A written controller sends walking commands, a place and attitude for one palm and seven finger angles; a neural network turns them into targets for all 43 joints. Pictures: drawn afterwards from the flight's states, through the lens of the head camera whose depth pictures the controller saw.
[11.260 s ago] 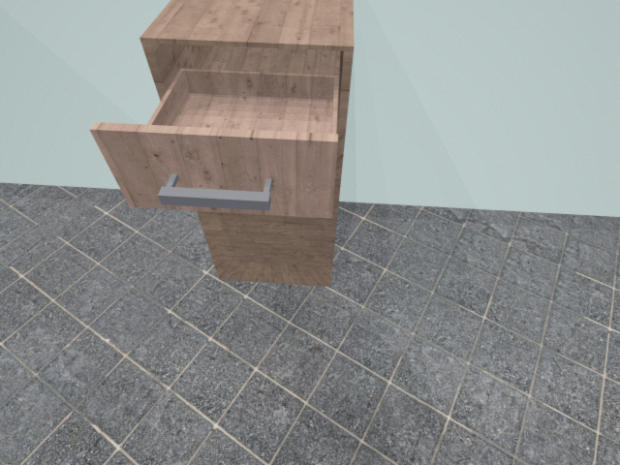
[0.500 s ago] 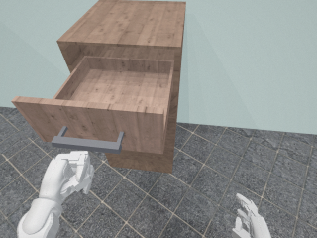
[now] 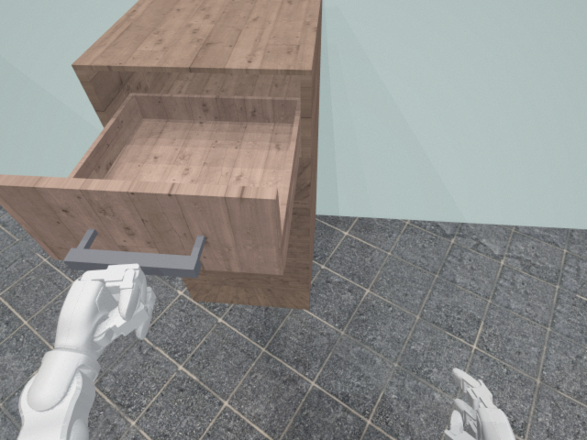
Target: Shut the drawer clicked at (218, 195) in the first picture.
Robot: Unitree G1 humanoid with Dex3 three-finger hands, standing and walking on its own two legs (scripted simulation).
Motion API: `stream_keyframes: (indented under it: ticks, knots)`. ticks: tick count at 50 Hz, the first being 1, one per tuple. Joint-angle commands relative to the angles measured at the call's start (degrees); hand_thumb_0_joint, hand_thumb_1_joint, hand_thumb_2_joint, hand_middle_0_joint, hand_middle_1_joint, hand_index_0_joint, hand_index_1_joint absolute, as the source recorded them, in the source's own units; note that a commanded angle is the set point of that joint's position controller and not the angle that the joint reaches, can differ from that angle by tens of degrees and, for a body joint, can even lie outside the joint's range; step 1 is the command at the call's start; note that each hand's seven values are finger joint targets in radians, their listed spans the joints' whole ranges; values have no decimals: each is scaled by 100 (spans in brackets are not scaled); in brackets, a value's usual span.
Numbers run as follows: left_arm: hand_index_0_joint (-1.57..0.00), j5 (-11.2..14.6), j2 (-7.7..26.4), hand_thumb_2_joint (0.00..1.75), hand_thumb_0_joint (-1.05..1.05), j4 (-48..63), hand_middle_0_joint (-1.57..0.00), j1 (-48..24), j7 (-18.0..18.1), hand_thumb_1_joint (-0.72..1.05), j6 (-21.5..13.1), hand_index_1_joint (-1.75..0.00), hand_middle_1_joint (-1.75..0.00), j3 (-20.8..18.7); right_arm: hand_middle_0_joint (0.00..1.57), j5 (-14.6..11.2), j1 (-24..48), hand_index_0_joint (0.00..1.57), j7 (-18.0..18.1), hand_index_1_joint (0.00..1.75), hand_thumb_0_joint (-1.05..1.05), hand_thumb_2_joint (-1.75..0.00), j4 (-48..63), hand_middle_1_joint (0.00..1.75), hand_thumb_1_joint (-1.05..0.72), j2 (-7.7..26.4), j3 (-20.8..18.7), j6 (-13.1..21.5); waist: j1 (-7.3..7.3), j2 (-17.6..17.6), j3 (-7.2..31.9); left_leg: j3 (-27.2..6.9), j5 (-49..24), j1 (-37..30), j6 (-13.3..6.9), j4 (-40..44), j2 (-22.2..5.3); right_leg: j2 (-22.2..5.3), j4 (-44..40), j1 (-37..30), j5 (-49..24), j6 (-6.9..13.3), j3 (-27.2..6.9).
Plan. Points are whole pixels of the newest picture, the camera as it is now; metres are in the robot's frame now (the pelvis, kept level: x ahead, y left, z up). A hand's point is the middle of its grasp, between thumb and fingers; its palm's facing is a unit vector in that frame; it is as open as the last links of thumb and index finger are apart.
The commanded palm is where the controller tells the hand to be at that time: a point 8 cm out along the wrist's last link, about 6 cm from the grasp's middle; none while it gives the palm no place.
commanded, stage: bring the fist close to the handle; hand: left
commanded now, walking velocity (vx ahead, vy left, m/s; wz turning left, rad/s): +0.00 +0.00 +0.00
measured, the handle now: (139, 250) +0.35 +0.23 +0.07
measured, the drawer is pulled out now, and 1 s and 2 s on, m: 0.30 0.26 0.15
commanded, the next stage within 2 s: push the drawer shut in 0.18 s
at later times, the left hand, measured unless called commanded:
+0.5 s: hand (147, 304) +0.27 +0.20 +0.07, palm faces -0.05 -1.00 -0.06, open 3.2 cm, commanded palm +0.26 +0.25 +0.08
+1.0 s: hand (153, 279) +0.31 +0.20 +0.07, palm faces -0.06 -1.00 -0.06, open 3.1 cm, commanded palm +0.31 +0.25 +0.08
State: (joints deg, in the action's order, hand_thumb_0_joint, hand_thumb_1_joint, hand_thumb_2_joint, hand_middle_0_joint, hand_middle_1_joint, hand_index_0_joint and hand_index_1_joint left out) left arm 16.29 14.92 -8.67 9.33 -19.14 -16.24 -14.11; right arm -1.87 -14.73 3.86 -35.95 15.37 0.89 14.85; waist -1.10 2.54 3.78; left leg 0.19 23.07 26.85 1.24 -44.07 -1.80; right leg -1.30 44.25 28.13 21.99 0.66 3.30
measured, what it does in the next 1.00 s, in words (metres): stands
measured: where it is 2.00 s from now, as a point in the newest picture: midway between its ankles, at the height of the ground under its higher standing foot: outside the picture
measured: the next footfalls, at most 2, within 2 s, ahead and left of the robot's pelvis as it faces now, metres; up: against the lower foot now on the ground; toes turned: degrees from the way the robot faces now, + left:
none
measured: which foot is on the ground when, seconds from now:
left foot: down 0.00-1.00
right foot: down 0.00-1.00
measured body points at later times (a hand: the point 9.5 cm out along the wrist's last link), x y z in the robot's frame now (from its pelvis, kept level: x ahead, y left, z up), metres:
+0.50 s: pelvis -0.01 +0.01 +0.00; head +0.03 -0.01 +0.45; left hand +0.27 +0.25 +0.07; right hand +0.16 -0.23 -0.09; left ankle -0.01 +0.13 -0.71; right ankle +0.01 -0.11 -0.71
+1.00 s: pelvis -0.03 +0.00 +0.00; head +0.01 +0.00 +0.44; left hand +0.31 +0.26 +0.08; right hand +0.12 -0.24 -0.10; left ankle -0.01 +0.13 -0.71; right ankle +0.01 -0.11 -0.71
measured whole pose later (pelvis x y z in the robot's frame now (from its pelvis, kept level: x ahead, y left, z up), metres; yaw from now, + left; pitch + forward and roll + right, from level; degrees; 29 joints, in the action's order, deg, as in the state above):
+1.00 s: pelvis -0.03 +0.00 +0.00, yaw +2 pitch +6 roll +0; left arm 14.1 18.3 -30.9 -15.0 -18.6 -16.4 -11.0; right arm -2.9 -13.2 5.7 -38.5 15.3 2.9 11.8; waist -0.7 1.8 1.1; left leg -1.4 20.9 31.2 0.9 -46.2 -0.8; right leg -2.3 45.5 31.3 20.0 0.6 4.7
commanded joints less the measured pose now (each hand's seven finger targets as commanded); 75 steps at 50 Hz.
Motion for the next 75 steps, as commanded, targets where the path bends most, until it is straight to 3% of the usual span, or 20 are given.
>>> stream_keyframes:
  ticks: [1, 5, 13, 17, 22, 26, 29, 37, 45, 51, 52, 55, 57, 60, 62, 65, 67, 69, 71, 75]
  knots:
    - [-140, 167, 1005, 90, 0, 997, -140, -816, -67, 90, -203, -160, -160, -509, 20, -71, 448, 20, 46, 30, 0, -90, 954, 30, -90, 653, -229, 271, 48, -216, 773, 87, -1145, -23, -213, 511, 237, -2, -820, -674, -1266, -80, -238]
    - [-140, 178, 1061, 90, 0, 1387, -140, -1140, -35, 90, -356, -160, -160, -510, 20, -64, 415, 20, 86, 30, 0, -90, 979, 30, -90, 623, -230, 314, 20, -129, 1192, 49, -1240, -245, -228, 484, 225, 26, -742, -780, -1313, -75, -221]
    - [-140, 65, 859, 90, 0, 820, -140, -1239, -20, 90, -256, -160, -160, -222, 20, -79, 398, 20, 80, 30, 0, -90, 877, 30, -90, 651, -198, 276, -41, -111, 790, -22, -978, -138, -207, 543, 212, 48, -716, -442, -1028, -46, -121]
    - [-140, 68, 1087, 90, 0, 958, -140, -1255, 45, 90, -133, -160, -160, -453, 20, -50, 401, 20, 74, 30, 0, -90, 967, 30, -90, 671, -201, 210, 65, -211, 1111, -10, -1278, -165, -215, 543, 206, 42, -642, -711, -1383, -44, -122]
    - [-140, 30, 1099, 90, 0, 933, -140, -2020, 222, 90, -259, -160, -160, -455, 20, -52, 396, 20, 91, 30, 0, -90, 911, 30, -90, 639, -189, 172, -46, -255, 1053, -55, -1209, -222, -196, 561, 167, 76, -601, -539, -1233, -38, -75]
    - [-140, -8, 903, 90, 0, 972, -140, -2472, 229, 90, -328, -160, -160, -165, 20, -58, 332, 20, 94, 30, 0, -90, 811, 30, -90, 624, -190, 195, -117, 139, 1246, -88, -1252, -447, -165, 551, 182, 61, -569, -427, -1283, -14, -53]
    - [-140, -50, 773, 90, 0, 953, -140, -2805, 236, 90, -334, -160, -160, 62, 20, -57, 322, 20, 105, 30, 0, -90, 773, 30, -90, 633, -185, 195, -203, 69, 1259, -124, -1198, -486, -173, 554, 175, 54, -575, -347, -1237, -21, -49]
    - [-140, -88, 929, 90, 0, 247, -140, -4071, 235, 90, -327, -160, -160, 183, 20, -101, 330, 20, 210, 30, 0, -90, 565, 30, -90, 715, -137, 101, -401, -207, 1044, -204, -403, -282, -217, 618, 161, 60, -717, -41, -360, -26, -112]
    - [-140, -46, 1206, 90, 0, -546, -140, -4985, 187, 90, -342, -160, -160, -4, 20, -120, 312, 20, 244, 30, 0, -90, 480, 30, -90, 714, -86, -15, -363, 86, 1280, -184, -180, -244, -192, 620, 206, 38, -770, -117, -151, 11, -218]
    - [-140, -88, 1266, 90, 0, -1178, -140, -5673, 191, 90, -443, -160, -160, 60, 20, -142, 222, 20, 232, 30, 0, -90, 450, 30, -90, 752, -73, -96, -415, 4, 1189, -203, 79, -130, -192, 659, 201, 56, -781, 3, 63, 23, -237]
    - [-140, -106, 1271, 90, 0, -1405, -140, -5728, 212, 90, -447, -160, -160, 89, 20, -128, 179, 20, 223, 30, 0, -90, 413, 30, -90, 771, -57, -129, -469, -229, 1085, -222, 159, 13, -213, 642, 192, 65, -798, 23, 149, 5, -249]
    - [-140, -133, 1262, 90, 0, -1581, -140, -6133, 195, 90, -497, -160, -160, 143, 20, -142, 114, 20, 199, 30, 0, -90, 404, 30, -90, 773, -75, -169, -481, 13, 1249, -195, 161, -66, -205, 622, 211, 65, -766, 70, 105, 15, -275]
    - [-140, -168, 1635, 90, 0, -1844, -140, -6242, 206, 90, -531, -160, -160, -118, 20, -127, 27, 20, 202, 30, 0, -90, 363, 30, -90, 829, -77, -229, -480, -244, 1317, -184, 145, 140, -228, 550, 200, 63, -783, -77, 172, -8, -360]
    - [-140, -186, 1487, 90, 0, -2050, -140, -6641, 154, 90, -573, -160, -160, 34, 20, -133, -43, 20, 183, 30, 0, -90, 353, 30, -90, 803, -73, -274, -527, -36, 1431, -167, 89, 107, -214, 542, 212, 60, -733, -15, 76, -4, -348]
    - [-140, -195, 1750, 90, 0, -2348, -140, -6681, 160, 90, -584, -160, -160, -191, 20, -127, -132, 20, 185, 30, 0, -90, 305, 30, -90, 845, -86, -324, -540, -273, 1386, -169, 54, 230, -243, 482, 184, 77, -751, -39, 85, -16, -386]
    - [-140, -218, 1647, 90, 0, -2391, -140, -6929, 115, 90, -647, -160, -160, -120, 20, -110, -224, 20, 150, 30, 0, -90, 311, 30, -90, 821, -106, -362, -529, 25, 1688, -144, -213, 68, -233, 453, 205, 81, -663, -77, -246, 0, -361]
    - [-140, -243, 1894, 90, 0, -2602, -140, -6924, 112, 90, -654, -160, -160, -319, 20, -90, -342, 20, 137, 30, 0, -90, 268, 30, -90, 863, -113, -414, -513, -94, 1731, -152, -388, 166, -242, 401, 183, 97, -617, -162, -423, 1, -353]
    - [-140, -237, 1713, 90, 0, -2639, -140, -7095, 103, 90, -681, -160, -160, -212, 20, -87, -369, 20, 108, 30, 0, -90, 291, 30, -90, 834, -128, -444, -554, -117, 1776, -118, -427, 140, -245, 387, 193, 96, -617, -151, -525, -17, -367]
    - [-140, -258, 1982, 90, 0, -2759, -140, -7104, 110, 90, -718, -160, -160, -474, 20, -64, -456, 20, 100, 30, 0, -90, 268, 30, -90, 873, -155, -483, -487, -69, 1856, -120, -575, 175, -231, 369, 187, 97, -561, -225, -694, 2, -352]
    - [-140, -270, 1916, 90, 0, -3017, -140, -7266, 57, 90, -747, -160, -160, -442, 20, -52, -545, 20, 65, 30, 0, -90, 251, 30, -90, 863, -152, -576, -557, -135, 1774, -91, -598, 256, -249, 340, 191, 112, -557, -171, -775, -7, -348]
